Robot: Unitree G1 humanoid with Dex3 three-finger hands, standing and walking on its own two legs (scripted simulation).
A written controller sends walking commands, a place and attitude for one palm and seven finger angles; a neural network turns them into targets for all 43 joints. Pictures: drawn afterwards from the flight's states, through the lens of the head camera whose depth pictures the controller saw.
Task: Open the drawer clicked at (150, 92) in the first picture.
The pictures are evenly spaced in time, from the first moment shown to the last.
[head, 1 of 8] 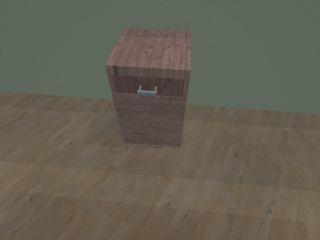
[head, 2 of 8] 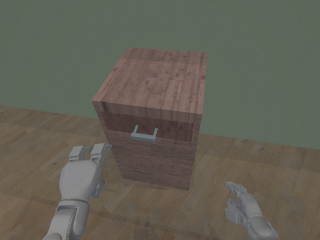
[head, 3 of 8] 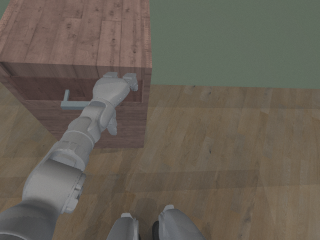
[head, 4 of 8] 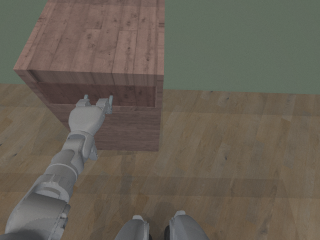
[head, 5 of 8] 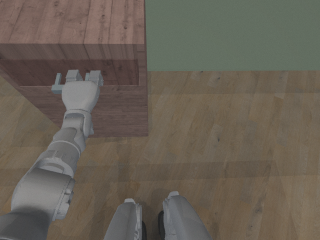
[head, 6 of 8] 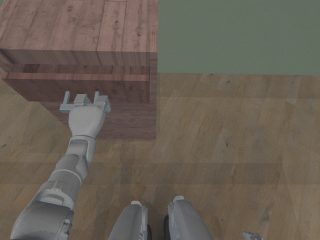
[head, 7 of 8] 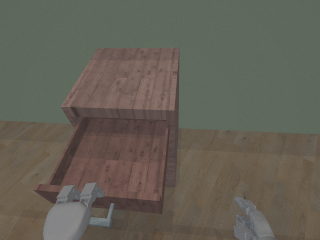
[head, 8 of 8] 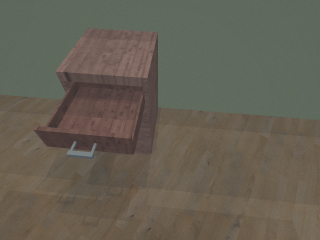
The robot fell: no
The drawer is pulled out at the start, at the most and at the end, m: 0.00 0.30 0.30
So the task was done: yes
